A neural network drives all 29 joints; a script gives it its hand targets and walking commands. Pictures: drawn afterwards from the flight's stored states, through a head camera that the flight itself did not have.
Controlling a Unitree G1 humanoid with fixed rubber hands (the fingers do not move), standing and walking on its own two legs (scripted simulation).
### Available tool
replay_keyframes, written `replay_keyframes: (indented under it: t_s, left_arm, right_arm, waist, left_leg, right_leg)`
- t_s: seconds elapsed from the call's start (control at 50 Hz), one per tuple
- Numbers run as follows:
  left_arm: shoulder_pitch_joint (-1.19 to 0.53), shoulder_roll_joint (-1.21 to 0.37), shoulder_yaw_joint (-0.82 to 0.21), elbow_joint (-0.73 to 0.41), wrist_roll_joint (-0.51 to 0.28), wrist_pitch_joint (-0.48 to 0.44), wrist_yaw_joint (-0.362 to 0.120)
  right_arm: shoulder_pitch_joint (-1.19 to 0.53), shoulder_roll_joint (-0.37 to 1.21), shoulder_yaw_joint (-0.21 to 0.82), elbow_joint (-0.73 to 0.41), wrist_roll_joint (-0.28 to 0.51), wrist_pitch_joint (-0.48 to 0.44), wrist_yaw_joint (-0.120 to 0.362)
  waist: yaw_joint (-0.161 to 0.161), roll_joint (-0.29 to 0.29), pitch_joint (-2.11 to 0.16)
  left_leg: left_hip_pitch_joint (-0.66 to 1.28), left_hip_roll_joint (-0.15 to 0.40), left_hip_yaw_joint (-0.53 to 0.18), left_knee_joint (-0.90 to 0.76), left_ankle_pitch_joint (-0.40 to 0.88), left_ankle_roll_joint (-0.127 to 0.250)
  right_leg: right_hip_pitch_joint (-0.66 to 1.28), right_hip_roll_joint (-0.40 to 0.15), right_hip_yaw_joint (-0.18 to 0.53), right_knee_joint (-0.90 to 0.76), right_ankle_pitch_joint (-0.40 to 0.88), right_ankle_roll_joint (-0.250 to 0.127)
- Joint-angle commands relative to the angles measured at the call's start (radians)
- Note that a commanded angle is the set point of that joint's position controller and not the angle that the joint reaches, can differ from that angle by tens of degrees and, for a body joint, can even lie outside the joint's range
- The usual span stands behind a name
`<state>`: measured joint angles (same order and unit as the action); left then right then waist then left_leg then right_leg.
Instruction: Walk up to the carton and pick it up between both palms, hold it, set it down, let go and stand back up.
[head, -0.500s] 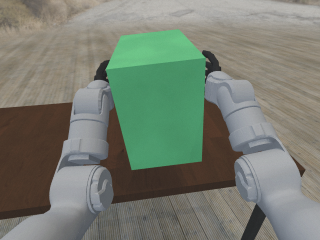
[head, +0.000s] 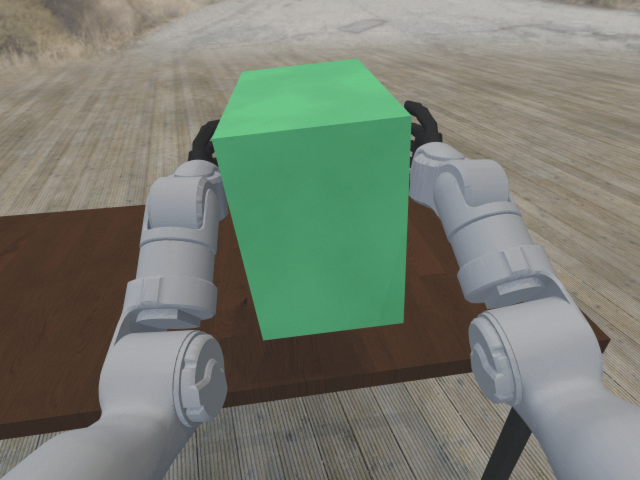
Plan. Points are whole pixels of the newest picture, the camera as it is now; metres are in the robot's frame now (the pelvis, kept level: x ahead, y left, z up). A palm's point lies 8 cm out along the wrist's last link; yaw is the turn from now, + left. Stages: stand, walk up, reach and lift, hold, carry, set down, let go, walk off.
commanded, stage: hold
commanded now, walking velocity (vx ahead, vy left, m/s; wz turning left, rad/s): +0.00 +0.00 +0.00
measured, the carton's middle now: (315, 185) +0.42 -0.02 +0.25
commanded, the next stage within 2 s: set down in 0.38 s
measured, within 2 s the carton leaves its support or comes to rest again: neither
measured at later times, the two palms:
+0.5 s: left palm (201, 178) +0.38 +0.11 +0.29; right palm (423, 160) +0.37 -0.14 +0.30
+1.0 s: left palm (189, 185) +0.44 +0.15 +0.25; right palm (379, 168) +0.45 -0.11 +0.26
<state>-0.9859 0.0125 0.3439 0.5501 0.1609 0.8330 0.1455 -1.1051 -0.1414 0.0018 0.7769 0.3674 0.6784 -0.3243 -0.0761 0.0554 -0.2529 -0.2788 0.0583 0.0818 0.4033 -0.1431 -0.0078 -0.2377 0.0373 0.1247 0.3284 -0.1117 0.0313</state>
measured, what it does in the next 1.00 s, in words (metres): stands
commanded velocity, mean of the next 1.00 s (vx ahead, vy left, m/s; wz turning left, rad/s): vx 0.00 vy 0.00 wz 0.00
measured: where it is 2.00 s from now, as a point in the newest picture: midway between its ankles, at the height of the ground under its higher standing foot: outside the picture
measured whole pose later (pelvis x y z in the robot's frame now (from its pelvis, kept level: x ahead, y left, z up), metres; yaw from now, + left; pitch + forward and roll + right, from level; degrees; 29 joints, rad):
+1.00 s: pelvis +0.04 +0.01 +0.00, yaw +0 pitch +1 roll -2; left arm -0.96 0.01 0.34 0.61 0.20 0.62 0.16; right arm -1.11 -0.11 0.00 0.95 0.29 0.38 -0.24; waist -0.02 0.06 -0.17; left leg -0.23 0.06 0.08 0.40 -0.19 0.00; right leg -0.15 0.03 0.12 0.25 -0.13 0.03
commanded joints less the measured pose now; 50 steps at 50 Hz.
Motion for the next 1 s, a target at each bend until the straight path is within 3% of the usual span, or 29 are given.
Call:
replay_keyframes:
  t_s: [0.0,0.06,0.14,0.16,0.2,0.22,0.34,0.36,0.38,0.4,0.42,0.48,0.54,0.58,0.6,0.64,0.66,0.68,0.72,0.74,0.76,0.78,0.82,0.84,0.86,0.9,0.92,0.96,0.98]
  left_arm:
    - [-1.049,-0.648,-0.34,-0.257,-0.162,-0.093,-0.138]
    - [-1.005,-0.643,-0.338,-0.258,-0.166,-0.093,-0.137]
    - [-1.03,-0.654,-0.342,-0.225,-0.156,-0.091,-0.14]
    - [-1.045,-0.666,-0.363,-0.269,-0.173,-0.095,-0.141]
    - [-1.051,-0.664,-0.37,-0.279,-0.18,-0.1,-0.138]
    - [-1.024,-0.664,-0.366,-0.276,-0.172,-0.095,-0.139]
    - [-1.037,-0.655,-0.371,-0.305,-0.181,-0.096,-0.139]
    - [-1.066,-0.661,-0.365,-0.283,-0.178,-0.098,-0.136]
    - [-1.039,-0.635,-0.375,-0.289,-0.184,-0.093,-0.132]
    - [-1.082,-0.648,-0.407,-0.287,-0.199,-0.093,-0.126]
    - [-1.055,-0.63,-0.371,-0.251,-0.179,-0.091,-0.123]
    - [-1.115,-0.637,-0.338,-0.219,-0.173,-0.126,-0.123]
    - [-1.118,-0.583,-0.257,-0.122,-0.124,-0.156,-0.143]
    - [-1.124,-0.543,-0.226,-0.049,-0.101,-0.194,-0.159]
    - [-1.094,-0.536,-0.2,-0.018,-0.076,-0.206,-0.163]
    - [-1.012,-0.508,-0.157,0.07,-0.033,-0.228,-0.186]
    - [-1.018,-0.499,-0.15,0.077,-0.02,-0.243,-0.191]
    - [-1.006,-0.485,-0.135,0.085,-0.001,-0.255,-0.194]
    - [-0.952,-0.468,-0.123,0.127,0.023,-0.266,-0.198]
    - [-0.907,-0.495,-0.143,0.096,0.034,-0.269,-0.19]
    - [-0.917,-0.518,-0.172,0.09,0.022,-0.273,-0.186]
    - [-0.897,-0.55,-0.205,0.054,0.009,-0.282,-0.178]
    - [-0.866,-0.588,-0.263,-0.035,-0.014,-0.296,-0.153]
    - [-0.863,-0.586,-0.293,-0.06,-0.032,-0.299,-0.145]
    - [-0.841,-0.626,-0.337,-0.133,-0.048,-0.307,-0.133]
    - [-0.8,-0.691,-0.392,-0.2,-0.079,-0.308,-0.108]
    - [-0.783,-0.69,-0.418,-0.241,-0.1,-0.304,-0.097]
    - [-0.829,-0.74,-0.481,-0.342,-0.134,-0.306,-0.079]
    - [-0.855,-0.741,-0.473,-0.374,-0.136,-0.306,-0.073]
  right_arm:
    - [-0.889,0.757,0.206,-0.33,0.23,-0.045,0.141]
    - [-0.871,0.766,0.225,-0.355,0.23,-0.045,0.138]
    - [-0.897,0.763,0.199,-0.339,0.217,-0.044,0.139]
    - [-0.901,0.77,0.208,-0.376,0.228,-0.049,0.141]
    - [-0.882,0.768,0.202,-0.357,0.223,-0.046,0.138]
    - [-0.883,0.761,0.207,-0.369,0.227,-0.047,0.139]
    - [-0.873,0.771,0.224,-0.368,0.234,-0.041,0.134]
    - [-0.888,0.767,0.218,-0.338,0.228,-0.038,0.136]
    - [-0.925,0.802,0.267,-0.429,0.23,-0.054,0.136]
    - [-0.928,0.79,0.241,-0.407,0.215,-0.054,0.136]
    - [-0.933,0.806,0.247,-0.375,0.21,-0.045,0.137]
    - [-0.961,0.806,0.18,-0.293,0.155,-0.082,0.151]
    - [-1.013,0.789,0.145,-0.213,0.113,-0.132,0.17]
    - [-0.966,0.777,0.092,-0.112,0.053,-0.167,0.183]
    - [-0.955,0.755,0.084,-0.069,0.037,-0.185,0.193]
    - [-0.901,0.73,0.043,-0.036,-0.001,-0.23,0.195]
    - [-0.888,0.7,-0.002,0.034,-0.043,-0.244,0.199]
    - [-0.88,0.669,-0.01,0.065,-0.058,-0.263,0.207]
    - [-0.877,0.63,-0.028,0.091,-0.08,-0.298,0.211]
    - [-0.886,0.619,-0.018,0.07,-0.08,-0.32,0.215]
    - [-0.872,0.589,-0.046,0.089,-0.093,-0.339,0.213]
    - [-0.864,0.594,-0.019,0.094,-0.072,-0.354,0.216]
    - [-0.872,0.602,0.055,-0.001,-0.04,-0.384,0.217]
    - [-0.869,0.596,0.079,-0.025,-0.019,-0.387,0.212]
    - [-0.853,0.609,0.124,-0.071,0.002,-0.398,0.213]
    - [-0.86,0.617,0.198,-0.187,0.043,-0.411,0.2]
    - [-0.873,0.621,0.249,-0.261,0.083,-0.418,0.19]
    - [-0.867,0.679,0.297,-0.364,0.11,-0.417,0.175]
    - [-0.883,0.711,0.31,-0.405,0.126,-0.419,0.17]
  waist:
    - [-0.019,0.023,-0.434]
    - [-0.011,0.017,-0.455]
    - [-0.03,0.027,-0.425]
    - [-0.025,0.048,-0.478]
    - [-0.047,0.031,-0.46]
    - [-0.033,0.039,-0.46]
    - [-0.031,0.029,-0.478]
    - [-0.035,0.034,-0.418]
    - [0.066,-0.031,-0.481]
    - [0.029,-0.022,-0.494]
    - [0.055,-0.041,-0.423]
    - [0.052,-0.021,-0.38]
    - [0.088,-0.053,-0.303]
    - [0.075,-0.047,-0.253]
    - [0.089,-0.048,-0.216]
    - [0.081,-0.042,-0.183]
    - [0.058,-0.054,-0.169]
    - [0.064,-0.059,-0.16]
    - [0.055,-0.077,-0.151]
    - [0.064,-0.053,-0.181]
    - [0.023,-0.034,-0.187]
    - [0.033,-0.014,-0.204]
    - [0.047,-0.005,-0.346]
    - [0.032,-0.017,-0.383]
    - [0.05,0.002,-0.473]
    - [0.048,0.04,-0.543]
    - [0.064,0.029,-0.56]
    - [0.039,0.03,-0.618]
    - [0.062,0.028,-0.607]
  left_leg:
    - [0.261,-0.074,-0.123,-0.008,0.067,-0.044]
    - [0.268,-0.073,-0.127,-0.004,0.095,-0.038]
    - [0.248,-0.077,-0.122,-0.011,0.051,-0.044]
    - [0.276,-0.078,-0.122,-0.006,0.089,-0.048]
    - [0.272,-0.075,-0.126,-0.004,0.081,-0.047]
    - [0.265,-0.079,-0.127,0.0,0.092,-0.048]
    - [0.287,-0.081,-0.126,0.004,0.13,-0.047]
    - [0.265,-0.077,-0.128,-0.001,0.089,-0.049]
    - [0.301,-0.089,-0.119,-0.022,0.077,-0.024]
    - [0.296,-0.09,-0.115,-0.025,0.05,-0.024]
    - [0.272,-0.087,-0.116,-0.043,-0.003,-0.017]
    - [0.252,-0.081,-0.107,-0.06,-0.091,-0.015]
    - [0.217,-0.085,-0.092,-0.084,-0.154,0.008]
    - [0.213,-0.084,-0.087,-0.1,-0.201,0.009]
    - [0.217,-0.086,-0.078,-0.111,-0.213,0.013]
    - [0.238,-0.089,-0.066,-0.111,-0.17,0.013]
    - [0.234,-0.091,-0.07,-0.118,-0.165,0.01]
    - [0.237,-0.091,-0.07,-0.123,-0.155,0.011]
    - [0.258,-0.089,-0.068,-0.12,-0.107,0.009]
    - [0.28,-0.086,-0.069,-0.116,-0.025,-0.003]
    - [0.302,-0.082,-0.081,-0.099,0.021,-0.019]
    - [0.331,-0.076,-0.083,-0.088,0.087,-0.028]
    - [0.431,-0.07,-0.092,-0.037,0.315,-0.046]
    - [0.461,-0.069,-0.099,-0.014,0.394,-0.053]
    - [0.532,-0.062,-0.11,0.017,0.536,-0.068]
    - [0.624,-0.05,-0.12,0.074,0.764,-0.096]
    - [0.637,-0.052,-0.113,0.097,0.831,-0.101]
    - [0.643,-0.055,-0.128,0.127,0.892,-0.11]
    - [0.619,-0.057,-0.119,0.128,0.862,-0.104]
  right_leg:
    - [0.097,0.09,-0.129,-0.05,0.076,0.018]
    - [0.129,0.089,-0.123,-0.048,0.119,0.017]
    - [0.107,0.084,-0.129,-0.052,0.061,0.012]
    - [0.11,0.088,-0.125,-0.049,0.089,0.013]
    - [0.118,0.089,-0.125,-0.05,0.099,0.009]
    - [0.123,0.089,-0.128,-0.046,0.113,0.013]
    - [0.13,0.092,-0.124,-0.04,0.143,0.021]
    - [0.096,0.088,-0.126,-0.048,0.093,0.016]
    - [0.164,0.099,-0.099,-0.045,0.048,0.0]
    - [0.137,0.093,-0.098,-0.046,0.026,-0.001]
    - [0.118,0.094,-0.097,-0.054,-0.033,0.005]
    - [0.086,0.087,-0.1,-0.059,-0.123,0.0]
    - [0.065,0.075,-0.102,-0.075,-0.188,-0.003]
    - [0.058,0.063,-0.115,-0.089,-0.224,-0.003]
    - [0.05,0.058,-0.119,-0.096,-0.249,-0.005]
    - [0.075,0.051,-0.126,-0.109,-0.217,0.0]
    - [0.079,0.056,-0.135,-0.117,-0.219,0.0]
    - [0.079,0.058,-0.139,-0.119,-0.217,-0.001]
    - [0.105,0.062,-0.147,-0.122,-0.174,0.001]
    - [0.13,0.066,-0.153,-0.118,-0.111,-0.01]
    - [0.132,0.073,-0.166,-0.116,-0.077,-0.009]
    - [0.138,0.075,-0.167,-0.116,-0.037,-0.022]
    - [0.168,0.094,-0.18,-0.097,0.101,-0.013]
    - [0.18,0.101,-0.177,-0.1,0.151,-0.009]
    - [0.183,0.111,-0.182,-0.09,0.216,-0.012]
    - [0.2,0.124,-0.187,-0.089,0.336,-0.01]
    - [0.215,0.123,-0.179,-0.082,0.405,-0.004]
    - [0.252,0.128,-0.18,-0.067,0.487,-0.006]
    - [0.264,0.127,-0.173,-0.062,0.48,-0.01]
